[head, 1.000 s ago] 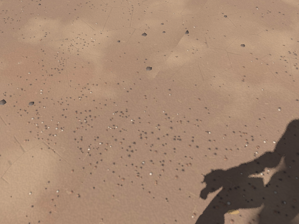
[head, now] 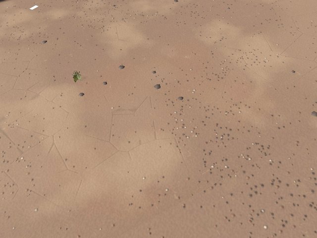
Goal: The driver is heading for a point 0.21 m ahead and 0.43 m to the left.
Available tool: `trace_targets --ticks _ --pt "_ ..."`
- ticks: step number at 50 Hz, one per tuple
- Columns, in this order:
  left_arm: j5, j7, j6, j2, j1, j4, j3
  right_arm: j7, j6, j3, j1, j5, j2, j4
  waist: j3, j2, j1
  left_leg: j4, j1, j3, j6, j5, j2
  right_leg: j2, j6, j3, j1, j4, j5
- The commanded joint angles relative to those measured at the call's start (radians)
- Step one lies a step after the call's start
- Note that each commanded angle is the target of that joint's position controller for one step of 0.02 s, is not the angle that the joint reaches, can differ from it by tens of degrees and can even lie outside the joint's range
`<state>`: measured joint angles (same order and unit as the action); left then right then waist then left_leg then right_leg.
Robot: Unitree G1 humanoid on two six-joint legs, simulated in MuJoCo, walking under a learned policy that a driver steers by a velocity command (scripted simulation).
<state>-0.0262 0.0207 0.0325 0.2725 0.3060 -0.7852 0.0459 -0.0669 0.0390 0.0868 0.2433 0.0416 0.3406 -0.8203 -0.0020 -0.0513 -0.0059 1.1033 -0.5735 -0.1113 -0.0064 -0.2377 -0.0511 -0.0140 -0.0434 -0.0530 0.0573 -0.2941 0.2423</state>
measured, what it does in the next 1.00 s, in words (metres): walks ahead, turning left: left foot, then right foot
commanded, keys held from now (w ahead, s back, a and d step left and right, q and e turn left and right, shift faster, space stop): w+q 0.88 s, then q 0.12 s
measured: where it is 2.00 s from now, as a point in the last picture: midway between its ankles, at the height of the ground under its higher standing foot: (107, 212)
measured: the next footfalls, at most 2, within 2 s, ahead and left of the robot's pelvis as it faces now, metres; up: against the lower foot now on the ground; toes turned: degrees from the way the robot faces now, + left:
left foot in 0.28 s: +0.25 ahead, +0.16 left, +0.00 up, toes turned +14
right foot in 0.82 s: +0.56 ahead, +0.13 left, +0.00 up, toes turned +30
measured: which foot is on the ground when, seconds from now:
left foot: up 0.00-0.26, down 0.28-0.84, up 0.86-1.00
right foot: down 0.00-0.28, up 0.30-0.80, down 0.82-1.00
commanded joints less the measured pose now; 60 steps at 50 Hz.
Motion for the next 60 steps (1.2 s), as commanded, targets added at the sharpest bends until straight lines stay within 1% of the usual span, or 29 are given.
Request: trace_targets --ticks 1,7,11,13,14,15,16,17,18,20,22,25,30,33,34,37,39,41,42,43,44,45,46,49,52,53,55,58,60 --pt "-0.001 -0.006 0.033 0.138 0.059 0.024 0.039 -0.009 -0.016 0.002 -0.13 0.0 0.044 0.088 -0.114 0.144 -0.056 -0.039 -0.251 0.005 -0.014 0.035 0.04 0.256 -0.109 0.183 -0.104 0.179 0.102" --pt "0.001 -0.011 0.045 0.124 0.105 -0.018 0.036 -0.029 -0.03 -0.026 -0.271 0.0 -0.007 0.155 -0.135 0.165 -0.079 -0.277 -0.196 0.119 0.011 0.072 0.084 0.273 -0.11 0.024 -0.115 0.142 -0.201" --pt "0.003 -0.005 0.035 0.145 0.135 -0.053 0.036 -0.033 -0.032 -0.038 -0.309 0.003 -0.015 0.2 -0.116 0.187 -0.064 -0.44 -0.018 0.23 0.087 -0.023 0.048 0.286 -0.088 -0.071 -0.103 0.054 -0.487" --pt "0.008 -0.001 0.025 0.18 0.132 -0.061 0.038 -0.015 -0.038 -0.021 -0.17 0.004 0.013 0.169 -0.016 0.188 0.015 -0.485 0.206 0.268 0.14 -0.079 -0.037 0.285 -0.072 -0.136 -0.089 -0.186 -0.9" --pt "0.015 0.002 0.019 0.186 0.123 -0.058 0.034 -0.002 -0.047 -0.006 -0.002 0.008 0.035 0.119 0.09 0.157 0.095 -0.555 0.434 0.253 0.171 -0.027 -0.068 0.272 -0.051 -0.172 -0.012 -0.405 -0.906" --pt "0.01 -0.001 0.018 0.167 0.123 -0.036 0.026 0.018 -0.05 0.021 0.169 0.013 0.101 0.071 0.2 0.059 0.166 -0.621 0.697 0.073 0.209 -0.14 0.036 0.243 -0.019 -0.182 0.193 -0.7 -0.621" --pt "0.009 -0.028 0.024 0.036 0.133 0.049 -0.002 0.036 -0.049 0.041 0.153 -0.008 0.209 0.094 0.298 -0.202 0.093 -0.708 0.956 -0.477 0.323 -0.27 0.372 0.083 0.04 -0.133 0.595 -1.027 0.296" --pt "0.004 -0.025 0.03 0.138 0.014 0.076 0.021 0.041 -0.044 0.042 0.189 -0.027 0.21 0.11 0.324 -0.054 0.156 -0.811 0.939 -0.667 0.343 -0.149 0.41 0.047 0.034 0.059 0.68 -1.123 0.265" --pt "0.017 -0.026 0.036 0.144 -0.05 0.099 0.024 0.052 -0.044 0.037 0.156 -0.027 0.183 0.076 0.17 -0.018 0.131 -0.798 0.849 -0.475 0.332 0.044 0.371 0.09 0.024 0.077 0.74 -1.114 0.152" --pt "0.009 -0.024 0.04 0.126 -0.003 0.073 0.016 0.061 -0.059 0.013 0.065 -0.031 0.1 0.078 0.036 0.031 0.033 -0.804 0.611 -0.273 0.279 0.325 0.268 0.148 0.028 0.07 0.63 -0.958 0.076" --pt "-0.017 -0.031 0.003 0.122 0.056 0.053 0.017 0.063 -0.075 -0.004 0.017 -0.041 0.062 0.087 0.022 0.003 -0.025 -0.838 0.492 -0.19 0.265 0.405 0.198 0.16 0.054 0.072 0.534 -0.896 0.072" --pt "-0.019 -0.039 -0.032 0.1 0.008 0.074 0.018 0.059 -0.092 0.0 0.058 -0.048 0.079 0.068 -0.006 0.016 -0.031 -0.877 0.42 -0.158 0.264 0.41 0.151 0.146 0.084 0.049 0.549 -0.808 -0.004" --pt "-0.02 -0.04 -0.028 0.101 -0.214 0.146 0.016 0.063 -0.092 -0.004 0.183 -0.05 0.079 0.03 -0.067 0.007 0.045 -0.902 0.46 -0.197 0.227 0.432 0.126 0.109 0.088 0.046 0.654 -0.559 -0.202" --pt "-0.016 -0.049 -0.016 0.074 -0.286 0.169 0.001 0.069 -0.09 -0.003 0.216 -0.044 0.089 0.013 -0.05 -0.016 0.066 -0.869 0.451 -0.177 0.204 0.572 0.094 0.042 0.073 0.021 0.547 -0.45 -0.29" --pt "-0.015 -0.051 -0.01 0.096 -0.245 0.144 0.008 0.071 -0.094 -0.001 0.217 -0.023 0.099 0.018 0.006 -0.037 0.06 -0.837 0.495 -0.202 0.208 0.639 0.129 0.037 0.055 0.032 0.526 -0.565 -0.364" --pt "-0.025 -0.051 0.008 0.136 -0.278 0.164 0.012 0.084 -0.09 0.0 0.23 -0.018 0.103 0.022 -0.024 0.006 0.05 -0.743 0.619 -0.264 0.236 0.724 0.17 0.039 0.025 0.074 0.613 -0.561 -0.222" --pt "-0.025 -0.049 0.016 0.15 -0.162 0.125 0.019 0.091 -0.088 0.003 0.155 -0.019 0.124 0.049 -0.006 0.001 -0.019 -0.626 0.593 -0.255 0.221 0.923 0.166 0.004 -0.011 0.077 0.453 -0.501 -0.1" --pt "-0.027 -0.038 0.027 0.19 0.203 0.02 0.045 0.077 -0.094 0.005 0.013 -0.033 0.127 0.082 0.112 0.021 -0.207 -0.25 0.34 -0.233 0.173 0.93 0.072 -0.02 -0.049 0.061 -0.053 -0.35 -0.09" --pt "-0.031 -0.023 0.036 0.228 0.302 0.007 0.055 0.073 -0.11 -0.015 0.014 -0.041 0.023 0.093 0.154 0.184 -0.24 0.122 0.178 -0.165 0.136 0.317 -0.047 0.175 -0.099 0.254 -0.228 -0.218 -0.029" --pt "-0.008 -0.026 0.04 0.232 0.202 0.056 0.046 0.082 -0.116 -0.031 0.21 -0.026 -0.051 0.094 0.198 0.321 -0.052 0.32 0.005 -0.101 0.117 -0.327 -0.132 0.449 -0.174 0.637 -0.305 -0.218 -0.332" --pt "0.015 -0.027 0.037 0.198 0.081 0.086 0.046 0.09 -0.106 -0.023 0.242 -0.012 0.032 0.065 0.144 0.256 -0.007 0.343 -0.112 -0.067 0.111 -0.26 -0.071 0.467 -0.263 0.823 -0.19 -0.071 -0.197" --pt "0.013 -0.027 0.043 0.122 -0.006 0.107 0.03 0.088 -0.084 -0.007 0.153 -0.003 0.08 0.047 -0.014 0.084 0.004 0.322 -0.127 -0.057 0.091 -0.172 -0.016 0.445 -0.282 0.703 -0.027 -0.049 -0.218" --pt "0.009 -0.032 0.052 0.092 -0.025 0.105 0.018 0.079 -0.066 0.006 0.089 -0.003 0.106 0.054 -0.087 0.018 0.003 0.265 -0.103 -0.045 0.081 -0.15 0.003 0.398 -0.262 0.548 0.075 -0.045 -0.355" --pt "0.014 -0.035 0.077 0.153 0.033 0.034 0.033 0.046 -0.019 -0.007 0.016 -0.001 0.053 0.089 -0.117 0.101 0.019 0.062 -0.046 0.01 0.052 -0.087 0.042 0.3 -0.171 0.258 0.142 0.008 -0.566" --pt "0.013 -0.024 0.074 0.133 0.057 0.011 0.027 0.032 -0.011 -0.014 -0.05 -0.002 0.021 0.114 -0.033 0.14 0.005 0.031 -0.084 0.067 0.072 0.128 0.034 0.273 -0.153 0.093 0.055 -0.055 -0.756" --pt "0.018 -0.018 0.081 0.119 0.055 0.002 0.024 0.031 -0.023 -0.005 -0.119 -0.017 0.034 0.135 -0.055 0.15 0.007 -0.083 -0.143 0.06 0.07 0.222 0.041 0.212 -0.101 0.043 0.026 -0.042 -0.524" --pt "0.013 -0.01 0.088 0.108 0.072 -0.009 0.021 0.021 -0.035 -0.014 -0.21 -0.013 0.009 0.166 -0.076 0.131 -0.009 -0.259 -0.099 0.111 0.066 0.419 0.03 0.162 -0.072 -0.026 0.072 -0.042 -0.335" --pt "0.012 -0.008 0.089 0.079 0.061 -0.01 0.014 -0.011 -0.04 -0.036 -0.244 -0.015 -0.052 0.163 -0.054 0.097 -0.008 -0.52 0.188 0.145 0.071 0.805 0.029 0.148 -0.033 -0.093 0.234 -0.126 -0.023" --pt "0.017 0.001 0.081 0.074 0.077 -0.021 0.013 -0.015 -0.03 -0.036 -0.254 -0.016 -0.046 0.144 -0.073 0.085 -0.013 -0.568 0.238 0.154 0.056 0.854 0.037 0.168 -0.025 -0.1 0.249 -0.227 0.041"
